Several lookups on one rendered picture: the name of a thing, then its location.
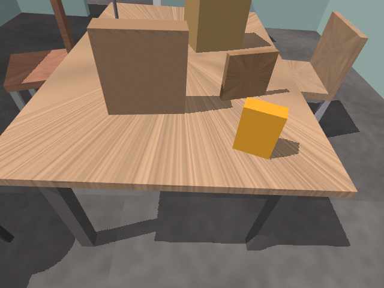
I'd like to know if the chair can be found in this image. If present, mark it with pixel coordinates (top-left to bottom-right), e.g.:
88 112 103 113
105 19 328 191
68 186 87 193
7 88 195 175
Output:
4 0 75 111
283 11 368 122

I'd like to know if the table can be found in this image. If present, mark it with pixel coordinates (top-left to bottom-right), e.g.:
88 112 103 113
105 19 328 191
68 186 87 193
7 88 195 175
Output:
0 2 358 251

